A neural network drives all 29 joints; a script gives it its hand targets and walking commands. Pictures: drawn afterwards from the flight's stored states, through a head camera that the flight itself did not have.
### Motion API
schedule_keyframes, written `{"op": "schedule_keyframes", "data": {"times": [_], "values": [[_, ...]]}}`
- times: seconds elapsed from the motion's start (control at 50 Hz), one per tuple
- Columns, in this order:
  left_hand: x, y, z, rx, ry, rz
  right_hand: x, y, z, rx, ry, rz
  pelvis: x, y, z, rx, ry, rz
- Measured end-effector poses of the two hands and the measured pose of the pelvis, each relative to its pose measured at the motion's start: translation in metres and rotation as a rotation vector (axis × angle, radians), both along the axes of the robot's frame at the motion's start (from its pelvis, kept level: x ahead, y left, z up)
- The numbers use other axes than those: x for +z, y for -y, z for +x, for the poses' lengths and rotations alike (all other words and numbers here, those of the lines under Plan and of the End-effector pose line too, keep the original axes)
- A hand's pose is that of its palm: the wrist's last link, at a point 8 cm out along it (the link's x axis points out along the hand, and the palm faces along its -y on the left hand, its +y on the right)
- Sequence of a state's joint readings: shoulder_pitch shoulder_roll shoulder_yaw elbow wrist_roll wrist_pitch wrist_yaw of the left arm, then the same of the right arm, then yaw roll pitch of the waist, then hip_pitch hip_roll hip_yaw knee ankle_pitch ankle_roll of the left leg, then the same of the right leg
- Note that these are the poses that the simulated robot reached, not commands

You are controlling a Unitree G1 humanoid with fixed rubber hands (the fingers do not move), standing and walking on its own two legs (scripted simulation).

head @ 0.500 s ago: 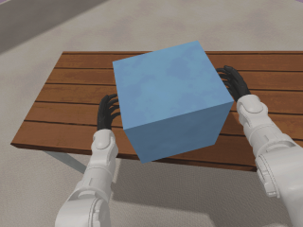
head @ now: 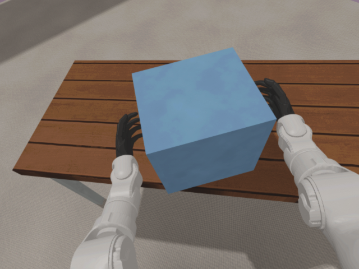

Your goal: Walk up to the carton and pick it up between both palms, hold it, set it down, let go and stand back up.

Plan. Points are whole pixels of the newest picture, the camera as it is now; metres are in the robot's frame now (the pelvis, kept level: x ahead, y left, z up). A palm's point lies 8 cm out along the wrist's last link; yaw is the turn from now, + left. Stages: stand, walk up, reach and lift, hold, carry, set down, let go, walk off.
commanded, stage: reach and lift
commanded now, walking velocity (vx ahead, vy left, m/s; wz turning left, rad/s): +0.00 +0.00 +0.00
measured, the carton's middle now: (198, 126) +0.49 +0.07 -0.05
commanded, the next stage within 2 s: none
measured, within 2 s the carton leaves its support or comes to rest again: leaves its support in 1.02 s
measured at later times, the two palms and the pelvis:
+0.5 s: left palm (125, 150) +0.36 +0.22 +0.02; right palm (279, 112) +0.48 -0.12 +0.04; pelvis +0.00 +0.00 +0.00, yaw +0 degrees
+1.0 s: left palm (114, 163) +0.32 +0.23 +0.03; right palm (273, 125) +0.44 -0.10 +0.05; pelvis -0.02 +0.01 +0.01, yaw +0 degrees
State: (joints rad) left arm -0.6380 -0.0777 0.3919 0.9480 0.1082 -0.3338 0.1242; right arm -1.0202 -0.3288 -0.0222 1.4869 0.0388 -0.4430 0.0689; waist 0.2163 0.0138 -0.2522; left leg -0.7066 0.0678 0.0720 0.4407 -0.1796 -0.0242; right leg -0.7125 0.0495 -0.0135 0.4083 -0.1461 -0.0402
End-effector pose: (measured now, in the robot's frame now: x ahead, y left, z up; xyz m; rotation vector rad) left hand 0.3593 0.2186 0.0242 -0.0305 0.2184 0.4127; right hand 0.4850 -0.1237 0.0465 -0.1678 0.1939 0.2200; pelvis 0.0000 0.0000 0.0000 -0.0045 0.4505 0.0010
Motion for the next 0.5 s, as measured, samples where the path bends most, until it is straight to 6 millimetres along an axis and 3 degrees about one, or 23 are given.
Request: {"op": "schedule_keyframes", "data": {"times": [0.5], "values": [[-0.0013, -0.0004, -0.0017, 0.005, 0.017, 0.003, -0.0018, -0.0026, -0.0012, -0.022, 0.023, 0.009, 0.0007, -0.0002, 0.0006, 0.001, 0.004, -0.001]]}}
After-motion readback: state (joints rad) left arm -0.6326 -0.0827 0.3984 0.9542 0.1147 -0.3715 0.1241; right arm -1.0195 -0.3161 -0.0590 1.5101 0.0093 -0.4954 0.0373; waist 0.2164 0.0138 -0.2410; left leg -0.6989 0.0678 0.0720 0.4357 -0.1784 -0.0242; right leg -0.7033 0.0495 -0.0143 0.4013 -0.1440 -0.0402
